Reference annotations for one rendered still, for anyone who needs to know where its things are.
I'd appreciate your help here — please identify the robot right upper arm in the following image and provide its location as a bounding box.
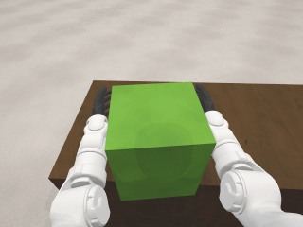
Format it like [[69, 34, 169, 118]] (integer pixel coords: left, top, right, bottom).
[[219, 169, 303, 227]]

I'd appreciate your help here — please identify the right robot forearm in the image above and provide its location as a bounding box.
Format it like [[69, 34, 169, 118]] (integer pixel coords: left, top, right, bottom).
[[205, 111, 282, 205]]

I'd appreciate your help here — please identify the pedestal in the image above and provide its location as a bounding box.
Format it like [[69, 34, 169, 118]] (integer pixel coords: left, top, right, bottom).
[[48, 80, 303, 227]]

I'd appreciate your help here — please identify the carton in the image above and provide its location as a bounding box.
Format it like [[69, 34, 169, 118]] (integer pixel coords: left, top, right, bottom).
[[104, 81, 217, 201]]

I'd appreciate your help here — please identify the left robot forearm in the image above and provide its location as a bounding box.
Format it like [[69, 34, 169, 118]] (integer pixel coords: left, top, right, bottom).
[[49, 114, 108, 225]]

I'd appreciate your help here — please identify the robot left upper arm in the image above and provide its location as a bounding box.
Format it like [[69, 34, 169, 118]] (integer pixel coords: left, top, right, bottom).
[[50, 184, 111, 227]]

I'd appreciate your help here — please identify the robot left hand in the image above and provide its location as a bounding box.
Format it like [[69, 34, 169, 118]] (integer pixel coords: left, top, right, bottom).
[[91, 86, 112, 116]]

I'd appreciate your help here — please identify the robot right hand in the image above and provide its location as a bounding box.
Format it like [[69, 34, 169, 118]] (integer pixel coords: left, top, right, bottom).
[[194, 83, 216, 113]]

